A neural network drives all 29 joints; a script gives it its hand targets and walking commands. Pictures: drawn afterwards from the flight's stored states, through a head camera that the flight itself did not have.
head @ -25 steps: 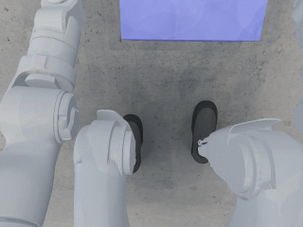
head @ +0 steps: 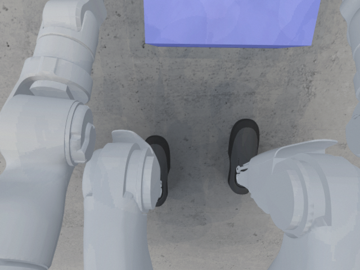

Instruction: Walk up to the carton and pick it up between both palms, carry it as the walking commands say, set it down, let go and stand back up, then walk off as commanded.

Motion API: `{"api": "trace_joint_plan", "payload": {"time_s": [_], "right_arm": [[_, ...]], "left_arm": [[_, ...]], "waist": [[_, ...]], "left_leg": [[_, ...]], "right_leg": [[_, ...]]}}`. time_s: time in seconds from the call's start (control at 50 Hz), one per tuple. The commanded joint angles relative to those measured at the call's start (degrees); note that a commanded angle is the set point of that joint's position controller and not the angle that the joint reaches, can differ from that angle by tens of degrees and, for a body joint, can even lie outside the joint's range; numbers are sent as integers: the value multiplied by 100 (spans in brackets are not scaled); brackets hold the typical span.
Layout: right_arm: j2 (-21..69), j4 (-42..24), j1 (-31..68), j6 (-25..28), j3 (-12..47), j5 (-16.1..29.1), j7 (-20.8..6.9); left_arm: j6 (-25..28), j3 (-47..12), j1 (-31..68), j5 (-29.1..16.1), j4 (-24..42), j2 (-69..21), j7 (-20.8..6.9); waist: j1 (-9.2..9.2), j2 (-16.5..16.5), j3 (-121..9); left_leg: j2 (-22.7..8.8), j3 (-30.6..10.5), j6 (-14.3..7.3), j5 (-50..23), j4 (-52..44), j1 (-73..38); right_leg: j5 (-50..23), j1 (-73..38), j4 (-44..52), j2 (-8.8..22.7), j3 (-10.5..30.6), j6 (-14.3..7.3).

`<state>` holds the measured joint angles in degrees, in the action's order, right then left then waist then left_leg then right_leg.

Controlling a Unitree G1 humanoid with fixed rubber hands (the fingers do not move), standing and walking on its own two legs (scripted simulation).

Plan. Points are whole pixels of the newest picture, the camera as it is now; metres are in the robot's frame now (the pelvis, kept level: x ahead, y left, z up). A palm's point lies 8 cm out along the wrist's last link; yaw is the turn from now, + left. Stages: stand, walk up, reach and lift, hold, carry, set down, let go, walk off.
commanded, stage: reach and lift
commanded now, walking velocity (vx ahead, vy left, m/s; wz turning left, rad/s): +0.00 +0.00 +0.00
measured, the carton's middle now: out of the picture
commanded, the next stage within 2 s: none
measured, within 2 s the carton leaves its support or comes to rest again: leaves its support in 1.18 s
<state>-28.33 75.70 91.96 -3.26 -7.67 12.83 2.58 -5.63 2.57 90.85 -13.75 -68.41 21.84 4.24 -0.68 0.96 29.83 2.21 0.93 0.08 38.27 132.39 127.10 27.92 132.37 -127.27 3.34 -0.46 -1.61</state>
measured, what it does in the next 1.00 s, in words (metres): stands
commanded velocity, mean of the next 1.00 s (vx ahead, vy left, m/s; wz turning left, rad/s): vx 0.00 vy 0.00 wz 0.00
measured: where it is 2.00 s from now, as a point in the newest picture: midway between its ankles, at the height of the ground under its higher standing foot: (197, 174)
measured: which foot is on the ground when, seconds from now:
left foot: down 0.00-1.00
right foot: down 0.00-1.00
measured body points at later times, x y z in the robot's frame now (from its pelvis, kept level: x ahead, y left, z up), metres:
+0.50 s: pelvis +0.00 -0.01 +0.00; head +0.39 -0.02 +0.22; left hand +0.56 +0.13 -0.20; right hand +0.56 -0.23 -0.20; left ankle +0.09 +0.11 -0.31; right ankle +0.14 -0.12 -0.31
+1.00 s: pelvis +0.00 +0.00 +0.00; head +0.39 -0.02 +0.22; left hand +0.57 +0.13 -0.20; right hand +0.56 -0.23 -0.20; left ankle +0.09 +0.11 -0.31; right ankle +0.14 -0.12 -0.31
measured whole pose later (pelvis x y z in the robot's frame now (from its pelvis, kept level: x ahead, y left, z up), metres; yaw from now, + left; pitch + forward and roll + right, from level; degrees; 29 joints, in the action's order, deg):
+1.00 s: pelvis +0.00 +0.00 +0.00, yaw +0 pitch +33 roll +1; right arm -28.2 71.8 91.6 -7.6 -2.4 14.8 2.9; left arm -10.0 7.3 88.5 -8.2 -62.6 18.3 3.5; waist -1.5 1.3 29.7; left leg 2.6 0.5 0.4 38.8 132.9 127.0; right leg 28.6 132.4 -128.1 3.7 -0.9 -2.6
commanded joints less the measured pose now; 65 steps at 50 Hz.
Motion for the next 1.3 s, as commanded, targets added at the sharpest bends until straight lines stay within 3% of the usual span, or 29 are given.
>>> {"api": "trace_joint_plan", "payload": {"time_s": [0.0, 0.06, 0.12, 0.26, 0.34, 0.4, 0.42, 0.44, 0.46, 0.54, 0.58, 0.6, 0.64, 0.66, 0.68, 0.78, 0.8, 0.82, 0.86, 0.9, 0.94, 0.96, 1.08, 1.14, 1.18, 1.22, 1.24, 1.26, 1.28], "right_arm": [[-515, -429, 1385, 108, -3, 4, -32], [-551, -494, 1538, 233, -93, 5, -90], [-462, -1142, 2122, 266, 167, 190, -18], [366, -954, 1890, 185, 291, 184, -197], [577, -993, 2388, 182, 569, 277, -262], [1654, -832, 2440, 142, 814, 187, -423], [2012, -1044, 2585, 61, 710, 199, -563], [2468, -1083, 2613, 36, 905, 113, -703], [3101, -1264, 2637, 0, 1093, 198, -828], [3961, -1370, 2631, -114, 1053, 116, -1141], [4186, -1260, 2785, -250, 1126, 31, -1277], [4427, -1575, 2827, -237, 1229, 255, -1341], [4149, -1921, 3126, -203, 1250, 361, -1360], [4141, -2007, 3245, -181, 1255, 389, -1333], [3941, -1530, 2831, -249, 1264, 322, -1328], [4263, -1919, 2907, -213, 1188, 376, -1396], [4537, -1318, 2515, -305, 1172, 242, -1459], [4509, -1898, 2728, -229, 1097, 362, -1464], [4756, -1721, 2520, -298, 1247, 371, -1523], [4952, -1739, 2565, -291, 1348, 355, -1554], [4489, -2562, 3274, -151, 1383, 520, -1506], [4502, -2256, 3025, -201, 1341, 443, -1423], [4535, -2278, 3077, -190, 1366, 474, -1295], [4463, -3462, 3975, -191, 1666, 652, -1233], [4490, -3237, 3761, -289, 1627, 712, -1158], [4931, -2771, 3228, -359, 1542, 678, -1181], [4573, -2279, 3201, -403, 1300, 524, -1234], [4495, -3215, 3420, -334, 1417, 495, -1154], [4298, -3358, 3863, -306, 1418, 619, -1141]], "left_arm": [[183, 29, 1524, 126, 497, 651, 12], [222, -50, 1551, 132, 726, 388, 52], [275, 183, 1733, 297, 1025, 481, 146], [321, 181, 1712, 484, 1061, -30, 9], [223, -9, 2233, 431, 1194, -650, -117], [227, -106, 2094, 360, 843, -1690, -331], [172, -100, 2211, 536, 996, -1846, -423], [178, -143, 2413, 470, 1442, -2457, -570], [79, -299, 2570, 541, 1085, -2887, -748], [22, -327, 2204, 569, 1300, -3665, -996], [-141, -232, 2500, 600, 1170, -4057, -1184], [-145, -222, 2472, 795, 1271, -4063, -1244], [-182, -258, 2331, 535, 1408, -4342, -1297], [-131, -253, 2574, 538, 1386, -4147, -1289], [-170, -215, 2608, 505, 1312, -4088, -1297], [-134, -493, 2433, 316, 1537, -4301, -1282], [-154, -528, 2626, 396, 1544, -4382, -1308], [-156, -669, 2343, 318, 1626, -4533, -1321], [-155, -455, 2400, 393, 1601, -4536, -1365], [-150, -511, 2677, 389, 1764, -4738, -1381], [-162, -747, 2542, 176, 2066, -4892, -1281], [-143, -714, 2849, 114, 2054, -4867, -1290], [-148, -1083, 3188, -45, 2358, -4789, -1156], [-203, -1255, 3528, -266, 2772, -4768, -1085], [-98, -1297, 4137, -435, 3240, -4419, -986], [-159, -1498, 3864, -329, 3060, -4615, -1003], [-199, -1274, 4040, -391, 2832, -4657, -982], [-173, -1630, 4266, -601, 3475, -4936, -980], [-252, -1503, 3922, -527, 3217, -4838, -966]], "waist": [[6, 203, -6392], [-200, 175, -6358], [85, -328, -6662], [318, 139, -6196], [84, -49, -6390], [160, -107, -5857], [398, 361, -5750], [50, 51, -6033], [348, 170, -5813], [164, 337, -5837], [112, -114, -5546], [563, 119, -5347], [138, 80, -5615], [426, 246, -5530], [40, 121, -5625], [5, 570, -5509], [84, 143, -5209], [66, 552, -5474], [-19, -62, -5521], [202, 156, -5613], [5, 767, -6423], [-148, 15, -6516], [-324, 408, -7569], [-168, 242, -8316], [-419, -39, -8891], [-251, 374, -8967], [-410, 341, -8138], [-719, 452, -9203], [-300, 685, -9584]], "left_leg": [[-52, -210, 82, -2283, -1039, -2515], [-8, -310, 133, -2021, -1221, -2134], [-6, -353, 95, -2181, -1237, -1899], [23, -251, 46, -2299, -1242, -2471], [-4, -339, 14, -2012, -1230, -2184], [105, -316, -20, -1994, -1195, -2037], [113, -216, -44, -1729, -1309, -2032], [155, -233, -20, -1981, -1121, -2024], [118, -139, -49, -2059, -1012, -2030], [269, -98, -47, -2051, -1115, -2221], [249, -149, -98, -1723, -1078, -1671], [204, -42, -122, -1542, -1127, -1396], [210, -169, -141, -1875, -974, -1778], [179, -51, -139, -1753, -989, -1517], [145, -94, -82, -1847, -922, -1841], [332, -107, -153, -1968, -948, -1980], [252, -95, -145, -1669, -1138, -1634], [312, -129, -143, -2061, -1014, -2141], [274, -117, -152, -1901, -1071, -1782], [258, -72, -125, -2076, -995, -1954], [329, 7, -92, -2476, -949, -2312], [300, -79, -124, -2292, -1102, -2093], [360, 75, 14, -2717, -957, -2624], [358, -10, -122, -2731, -1195, -3021], [346, 34, -105, -3053, -1150, -3374], [346, 180, -50, -3082, -1228, -3328], [364, 204, -29, -2404, -1244, -2811], [409, 161, 16, -2758, -1198, -3428], [389, 144, -12, -2935, -1197, -3892]], "right_leg": [[-2165, -3895, 371, -303, 320, 106], [-2012, -4105, 286, -302, 229, 111], [-2269, -4023, 238, -291, 242, 165], [-1998, -3922, 396, -396, 266, 178], [-2130, -4216, 357, -322, 253, 192], [-1802, -3927, 535, -398, 297, 69], [-1667, -3877, 492, -488, 329, 53], [-1907, -4183, 455, -501, 375, 11], [-1926, -3975, 482, -511, 400, -49], [-1886, -3982, 311, -600, 242, 36], [-1802, -4200, 421, -501, 324, 2], [-1774, -4085, 331, -539, 386, -20], [-1856, -3960, 232, -500, 290, -25], [-1779, -3813, 263, -522, 405, -92], [-1815, -4068, 376, -450, 409, -131], [-1646, -3480, 235, -573, 226, -101], [-1734, -3639, 362, -487, 364, -163], [-1805, -3665, 302, -577, 282, -112], [-1923, -3761, 313, -533, 265, -90], [-2048, -3682, 227, -574, 338, -190], [-2229, -3929, 276, -560, 286, -227], [-2337, -4558, 300, -524, 219, -144], [-2645, -4759, 277, -579, 178, -159], [-2570, -4770, 290, -532, -2, -80], [-2901, -5253, 321, -526, 7, -82], [-2927, -5334, 419, -562, 128, -112], [-2375, -4638, 496, -523, 47, -156], [-2730, -5220, 418, -600, -44, -122], [-2422, -4879, 466, -584, -136, -118]]}}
